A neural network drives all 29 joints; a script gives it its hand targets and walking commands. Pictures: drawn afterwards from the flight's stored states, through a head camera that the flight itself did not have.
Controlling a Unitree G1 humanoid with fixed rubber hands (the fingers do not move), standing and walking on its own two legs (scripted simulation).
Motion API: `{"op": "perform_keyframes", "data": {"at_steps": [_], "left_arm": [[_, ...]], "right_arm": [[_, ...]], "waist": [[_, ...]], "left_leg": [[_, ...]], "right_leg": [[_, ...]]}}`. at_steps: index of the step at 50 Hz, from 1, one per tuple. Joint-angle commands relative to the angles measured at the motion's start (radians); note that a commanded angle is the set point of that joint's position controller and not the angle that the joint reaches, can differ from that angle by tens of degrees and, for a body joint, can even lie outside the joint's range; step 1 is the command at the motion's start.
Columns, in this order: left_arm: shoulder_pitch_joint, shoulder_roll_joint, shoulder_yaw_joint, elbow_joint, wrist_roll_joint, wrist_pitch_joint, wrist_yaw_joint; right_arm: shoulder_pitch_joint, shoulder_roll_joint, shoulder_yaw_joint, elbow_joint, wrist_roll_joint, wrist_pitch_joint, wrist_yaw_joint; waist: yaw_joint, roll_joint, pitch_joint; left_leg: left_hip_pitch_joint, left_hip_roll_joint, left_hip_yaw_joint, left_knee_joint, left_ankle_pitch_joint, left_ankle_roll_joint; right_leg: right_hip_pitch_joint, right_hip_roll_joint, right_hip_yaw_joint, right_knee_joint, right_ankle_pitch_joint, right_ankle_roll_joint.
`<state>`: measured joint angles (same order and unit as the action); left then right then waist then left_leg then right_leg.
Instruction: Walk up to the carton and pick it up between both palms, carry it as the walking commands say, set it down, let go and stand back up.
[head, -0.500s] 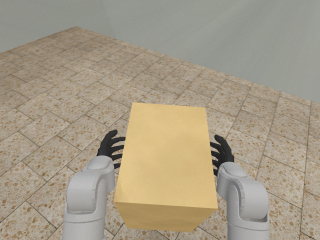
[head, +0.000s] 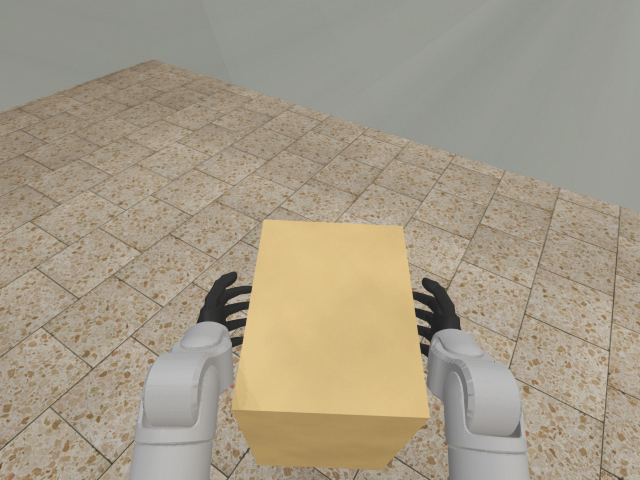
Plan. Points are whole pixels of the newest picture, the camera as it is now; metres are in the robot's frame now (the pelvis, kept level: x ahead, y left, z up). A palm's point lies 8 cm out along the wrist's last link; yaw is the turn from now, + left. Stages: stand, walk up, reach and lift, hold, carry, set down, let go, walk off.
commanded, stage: carry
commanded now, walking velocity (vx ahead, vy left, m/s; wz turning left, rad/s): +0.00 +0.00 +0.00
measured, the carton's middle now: (326, 352) +0.30 +0.00 +0.01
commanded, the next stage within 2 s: hold in 0.46 s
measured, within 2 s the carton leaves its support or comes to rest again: neither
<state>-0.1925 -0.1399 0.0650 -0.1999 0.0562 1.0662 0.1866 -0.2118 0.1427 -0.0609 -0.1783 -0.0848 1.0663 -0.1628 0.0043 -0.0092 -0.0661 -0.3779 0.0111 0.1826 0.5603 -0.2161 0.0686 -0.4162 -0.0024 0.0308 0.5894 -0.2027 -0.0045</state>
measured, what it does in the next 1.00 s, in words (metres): stands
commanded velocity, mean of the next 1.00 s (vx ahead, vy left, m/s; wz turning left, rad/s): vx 0.00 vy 0.00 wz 0.00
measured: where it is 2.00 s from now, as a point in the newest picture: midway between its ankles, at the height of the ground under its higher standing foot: outside the picture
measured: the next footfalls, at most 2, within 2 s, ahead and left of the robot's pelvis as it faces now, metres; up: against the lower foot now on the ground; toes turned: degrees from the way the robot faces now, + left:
none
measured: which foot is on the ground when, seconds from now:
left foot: down 0.00-1.00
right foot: down 0.00-1.00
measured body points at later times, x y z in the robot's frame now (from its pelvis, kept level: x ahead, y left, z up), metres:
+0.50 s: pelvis +0.00 +0.00 +0.00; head -0.01 +0.00 +0.45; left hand +0.30 +0.14 +0.06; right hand +0.30 -0.13 +0.07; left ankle +0.05 +0.08 -0.73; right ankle +0.06 -0.12 -0.73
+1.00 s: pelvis -0.02 +0.00 +0.00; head -0.06 -0.01 +0.45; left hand +0.29 +0.15 +0.05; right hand +0.31 -0.12 +0.04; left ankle +0.05 +0.08 -0.73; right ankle +0.07 -0.12 -0.73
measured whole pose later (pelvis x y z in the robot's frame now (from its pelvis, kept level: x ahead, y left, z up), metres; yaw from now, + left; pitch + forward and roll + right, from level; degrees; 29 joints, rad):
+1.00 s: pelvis -0.02 +0.00 +0.00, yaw +4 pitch -2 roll +0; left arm -0.38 -0.18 0.22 0.39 0.17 0.69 0.12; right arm -0.35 0.14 -0.20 0.34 -0.27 0.71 -0.05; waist 0.01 0.01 -0.07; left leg -0.35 -0.03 0.10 0.57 -0.19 0.07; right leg -0.37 0.00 0.03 0.60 -0.20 0.00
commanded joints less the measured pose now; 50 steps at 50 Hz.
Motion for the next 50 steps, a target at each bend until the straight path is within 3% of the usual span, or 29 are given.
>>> {"op": "perform_keyframes", "data": {"at_steps": [1,3,4,5,7,11,12,13,17,18,21,23,24,25,27,28,29,30,33,35,36,39,40,43,45,46,47,49,50], "left_arm": [[-0.484,-0.867,-0.498,-0.074,-0.203,-0.084,-0.147],[-0.476,-0.865,-0.508,-0.089,-0.204,-0.089,-0.144],[-0.442,-0.802,-0.443,0.004,-0.164,-0.104,-0.144],[-0.443,-0.882,-0.521,-0.122,-0.218,-0.095,-0.144],[-0.46,-0.81,-0.448,-0.002,-0.17,-0.111,-0.146],[-0.448,-0.811,-0.466,-0.035,-0.178,-0.118,-0.141],[-0.467,-0.84,-0.5,-0.104,-0.203,-0.113,-0.138],[-0.451,-0.793,-0.442,0.017,-0.154,-0.125,-0.142],[-0.488,-0.849,-0.508,-0.122,-0.211,-0.129,-0.14],[-0.448,-0.78,-0.433,0.013,-0.151,-0.141,-0.142],[-0.486,-0.827,-0.492,-0.109,-0.202,-0.147,-0.137],[-0.438,-0.782,-0.433,0.041,-0.144,-0.154,-0.147],[-0.285,-0.588,-0.204,0.392,0.04,-0.209,-0.158],[-0.341,-0.561,-0.255,0.458,0.003,-0.27,-0.164],[-0.452,-0.735,-0.413,0.249,-0.093,-0.349,-0.183],[-0.545,-0.827,-0.465,0.175,-0.117,-0.368,-0.201],[-0.622,-0.91,-0.516,0.119,-0.142,-0.385,-0.209],[-0.646,-0.97,-0.553,0.15,-0.151,-0.391,-0.225],[-0.663,-1.022,-0.555,0.228,-0.15,-0.392,-0.259],[-0.659,-1.062,-0.516,0.33,-0.126,-0.387,-0.273],[-0.642,-1.077,-0.492,0.374,-0.112,-0.386,-0.28],[-0.674,-1.093,-0.437,0.474,-0.091,-0.384,-0.305],[-0.705,-1.104,-0.412,0.501,-0.084,-0.392,-0.313],[-0.792,-1.129,-0.385,0.563,-0.081,-0.404,-0.334],[-0.865,-1.147,-0.359,0.592,-0.079,-0.417,-0.345],[-0.905,-1.169,-0.366,0.591,-0.089,-0.425,-0.35],[-0.902,-1.157,-0.348,0.601,-0.078,-0.426,-0.353],[-0.996,-1.176,-0.354,0.604,-0.085,-0.433,-0.359],[-0.998,-1.158,-0.321,0.637,-0.074,-0.434,-0.357]], "right_arm": [[-0.396,0.862,0.426,-0.045,0.191,-0.085,0.127],[-0.402,0.866,0.446,-0.062,0.204,-0.092,0.126],[-0.372,0.815,0.4,0.036,0.172,-0.101,0.125],[-0.4,0.887,0.482,-0.126,0.226,-0.098,0.122],[-0.393,0.817,0.408,0.017,0.176,-0.111,0.124],[-0.378,0.815,0.411,-0.01,0.182,-0.12,0.122],[-0.39,0.852,0.444,-0.064,0.206,-0.114,0.119],[-0.366,0.804,0.387,0.056,0.157,-0.123,0.126],[-0.392,0.86,0.453,-0.083,0.213,-0.13,0.122],[-0.353,0.799,0.382,0.067,0.156,-0.138,0.126],[-0.384,0.837,0.434,-0.054,0.203,-0.145,0.121],[-0.353,0.784,0.371,0.07,0.141,-0.156,0.128],[-0.274,0.554,0.233,0.421,0.003,-0.215,0.187],[-0.324,0.593,0.283,0.383,0.026,-0.268,0.196],[-0.463,0.691,0.44,0.162,0.118,-0.351,0.234],[-0.521,0.785,0.49,0.155,0.141,-0.368,0.263],[-0.576,0.851,0.518,0.144,0.163,-0.391,0.282],[-0.544,0.841,0.466,0.186,0.132,-0.402,0.293],[-0.546,0.895,0.46,0.245,0.105,-0.408,0.313],[-0.611,0.901,0.454,0.272,0.1,-0.411,0.336],[-0.636,0.932,0.461,0.291,0.105,-0.414,0.349],[-0.705,0.954,0.44,0.339,0.102,-0.409,0.363],[-0.762,0.982,0.444,0.355,0.115,-0.417,0.372],[-0.791,1.028,0.399,0.458,0.102,-0.413,0.388],[-0.9,1.063,0.406,0.464,0.118,-0.425,0.399],[-0.879,1.065,0.382,0.493,0.108,-0.428,0.401],[-0.904,1.091,0.386,0.504,0.114,-0.427,0.404],[-0.92,1.099,0.344,0.554,0.097,-0.433,0.408],[-0.946,1.099,0.34,0.587,0.102,-0.437,0.414]], "waist": [[0.001,-0.006,-0.365],[0.001,-0.001,-0.368],[-0.003,-0.035,-0.399],[-0.003,-0.049,-0.411],[-0.006,-0.043,-0.381],[0.0,-0.01,-0.38],[-0.001,0.005,-0.374],[-0.001,-0.018,-0.379],[-0.002,-0.012,-0.395],[-0.003,-0.014,-0.384],[-0.002,0.003,-0.381],[-0.003,-0.022,-0.394],[0.075,0.003,0.022],[0.059,0.004,-0.039],[0.07,0.035,-0.225],[0.091,0.048,-0.324],[0.084,0.061,-0.437],[0.012,0.084,-0.459],[-0.029,0.044,-0.443],[-0.02,0.047,-0.371],[0.007,0.034,-0.37],[0.006,0.027,-0.315],[0.035,0.027,-0.319],[0.01,0.014,-0.284],[0.032,-0.004,-0.322],[0.005,0.004,-0.34],[0.034,-0.009,-0.338],[0.006,-0.012,-0.355],[0.029,-0.012,-0.338]], "left_leg": [[0.118,0.171,-0.195,-0.168,-0.085,-0.008],[0.122,0.168,-0.181,-0.148,-0.044,-0.011],[0.159,0.161,-0.164,-0.125,-0.014,-0.016],[0.163,0.158,-0.168,-0.117,0.011,-0.014],[0.173,0.149,-0.162,-0.121,-0.01,-0.015],[0.145,0.164,-0.186,-0.154,-0.059,-0.006],[0.127,0.165,-0.186,-0.151,-0.055,-0.004],[0.128,0.168,-0.179,-0.146,-0.028,-0.009],[0.148,0.153,-0.166,-0.131,-0.028,-0.006],[0.159,0.158,-0.169,-0.135,-0.044,-0.004],[0.148,0.156,-0.17,-0.133,-0.038,-0.009],[0.157,0.169,-0.178,-0.135,0.001,-0.002],[0.228,-0.048,-0.26,-0.149,-0.041,-0.029],[0.253,-0.043,-0.255,-0.127,0.011,-0.026],[0.332,-0.039,-0.281,-0.117,0.162,-0.037],[0.385,-0.047,-0.281,-0.096,0.238,-0.041],[0.44,-0.04,-0.302,-0.068,0.307,-0.048],[0.469,-0.029,-0.323,-0.061,0.309,-0.059],[0.449,-0.036,-0.319,-0.056,0.25,-0.064],[0.413,-0.033,-0.325,-0.074,0.151,-0.058],[0.415,-0.036,-0.322,-0.075,0.153,-0.055],[0.361,-0.045,-0.324,-0.094,0.034,-0.044],[0.348,-0.044,-0.326,-0.094,0.006,-0.042],[0.332,-0.043,-0.336,-0.103,-0.058,-0.039],[0.332,-0.048,-0.332,-0.106,-0.09,-0.038],[0.367,-0.037,-0.347,-0.106,-0.077,-0.045],[0.356,-0.044,-0.337,-0.099,-0.069,-0.039],[0.387,-0.041,-0.341,-0.099,-0.078,-0.048],[0.38,-0.038,-0.335,-0.1,-0.092,-0.047]], "right_leg": [[0.148,-0.074,0.064,-0.124,0.061,-0.042],[0.156,-0.087,0.077,-0.136,0.084,-0.045],[0.154,-0.097,0.081,-0.14,0.116,-0.044],[0.164,-0.1,0.087,-0.136,0.134,-0.044],[0.129,-0.105,0.098,-0.152,0.093,-0.05],[0.139,-0.088,0.075,-0.136,0.046,-0.044],[0.145,-0.088,0.076,-0.142,0.063,-0.046],[0.156,-0.088,0.071,-0.132,0.091,-0.04],[0.154,-0.099,0.083,-0.146,0.081,-0.049],[0.132,-0.096,0.087,-0.15,0.065,-0.049],[0.142,-0.096,0.082,-0.148,0.074,-0.047],[0.153,-0.084,0.07,-0.128,0.1,-0.041],[0.185,0.063,0.067,-0.171,-0.164,-0.064],[0.182,0.077,0.076,-0.156,-0.141,-0.058],[0.208,0.084,0.075,-0.097,-0.022,-0.052],[0.227,0.088,0.08,-0.076,0.032,-0.057],[0.227,0.088,0.083,-0.053,0.083,-0.055],[0.222,0.088,0.078,-0.059,0.099,-0.061],[0.23,0.078,0.083,-0.077,0.089,-0.055],[0.207,0.078,0.08,-0.076,0.016,-0.06],[0.207,0.073,0.082,-0.08,0.004,-0.059],[0.213,0.071,0.081,-0.085,-0.063,-0.054],[0.214,0.07,0.083,-0.082,-0.087,-0.05],[0.202,0.063,0.085,-0.088,-0.123,-0.043],[0.206,0.062,0.082,-0.09,-0.147,-0.035],[0.189,0.061,0.085,-0.095,-0.127,-0.039],[0.184,0.052,0.089,-0.101,-0.141,-0.038],[0.155,0.054,0.086,-0.107,-0.15,-0.041],[0.147,0.051,0.082,-0.112,-0.171,-0.041]]}}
